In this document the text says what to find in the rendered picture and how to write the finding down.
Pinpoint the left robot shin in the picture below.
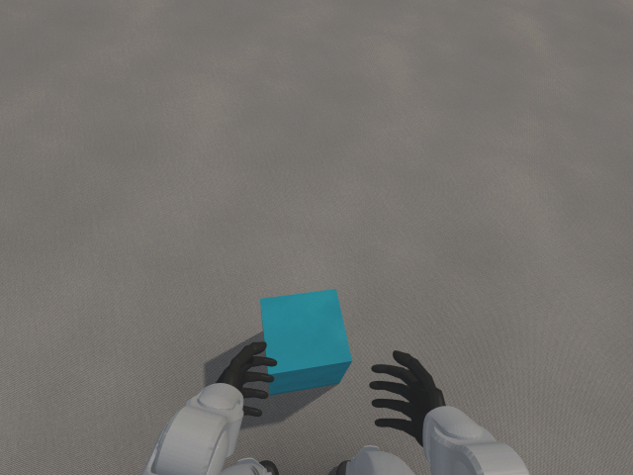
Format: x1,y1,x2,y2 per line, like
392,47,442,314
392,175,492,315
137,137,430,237
236,458,264,469

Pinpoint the robot left forearm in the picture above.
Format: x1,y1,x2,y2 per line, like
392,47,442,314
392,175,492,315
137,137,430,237
140,383,244,475

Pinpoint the right robot shin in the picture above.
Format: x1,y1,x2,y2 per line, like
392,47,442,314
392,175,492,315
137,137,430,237
355,445,379,457

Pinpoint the left robot hand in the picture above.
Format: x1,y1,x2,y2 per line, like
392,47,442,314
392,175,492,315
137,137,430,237
216,341,277,417

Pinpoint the right robot hand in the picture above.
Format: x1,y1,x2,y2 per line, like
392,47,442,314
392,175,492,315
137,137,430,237
369,350,446,447

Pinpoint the robot right forearm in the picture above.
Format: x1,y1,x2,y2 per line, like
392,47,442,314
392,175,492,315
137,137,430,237
422,406,530,475

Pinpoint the carton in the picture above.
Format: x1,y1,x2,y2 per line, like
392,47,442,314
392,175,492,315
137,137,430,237
260,289,352,396

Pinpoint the robot shin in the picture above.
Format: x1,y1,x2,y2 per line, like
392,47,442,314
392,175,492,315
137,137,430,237
236,458,264,469
355,445,379,457

